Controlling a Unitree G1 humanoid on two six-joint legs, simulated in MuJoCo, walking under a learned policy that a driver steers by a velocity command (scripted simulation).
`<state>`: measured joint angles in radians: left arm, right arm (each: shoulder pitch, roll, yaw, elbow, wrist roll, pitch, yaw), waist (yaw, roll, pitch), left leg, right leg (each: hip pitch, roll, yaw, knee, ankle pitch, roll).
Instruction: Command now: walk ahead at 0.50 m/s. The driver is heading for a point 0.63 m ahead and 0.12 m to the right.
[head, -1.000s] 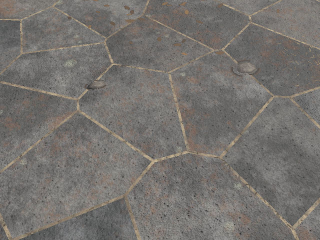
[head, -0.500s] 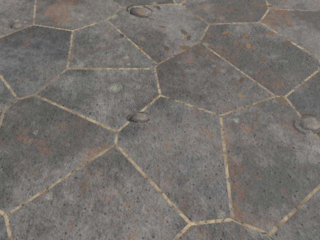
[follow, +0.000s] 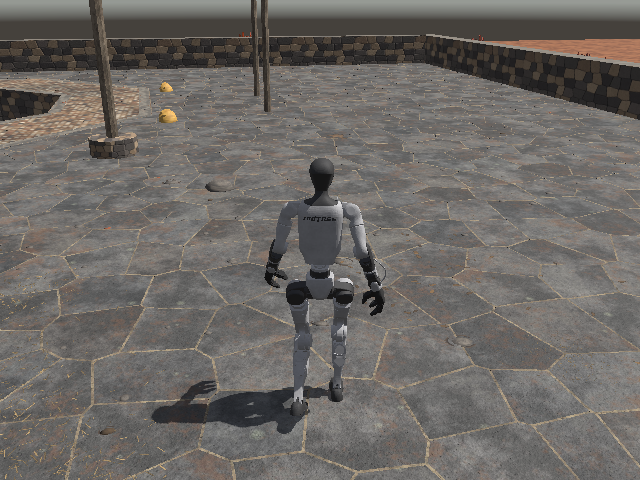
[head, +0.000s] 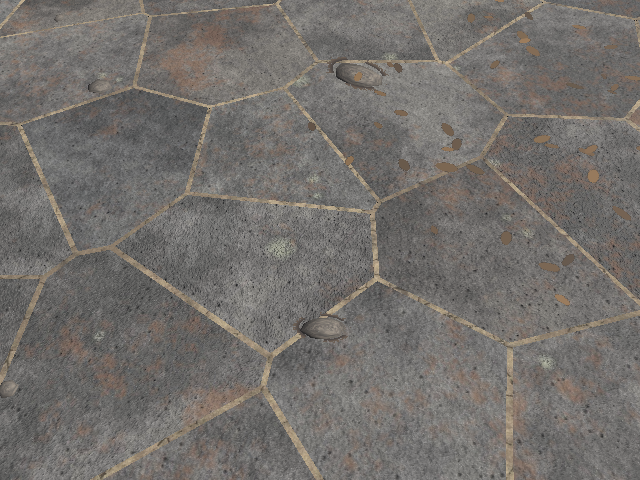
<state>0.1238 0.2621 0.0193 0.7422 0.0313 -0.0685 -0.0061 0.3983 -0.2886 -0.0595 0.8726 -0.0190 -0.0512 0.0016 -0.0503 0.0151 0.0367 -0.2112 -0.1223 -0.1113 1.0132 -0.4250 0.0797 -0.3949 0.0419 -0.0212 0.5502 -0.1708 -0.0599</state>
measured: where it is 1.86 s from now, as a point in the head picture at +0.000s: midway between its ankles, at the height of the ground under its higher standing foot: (386, 434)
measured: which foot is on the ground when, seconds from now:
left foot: up 0.00-0.38, down 0.40-0.90, up 0.92-1.00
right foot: down 0.00-0.40, up 0.42-0.90, down 0.92-1.00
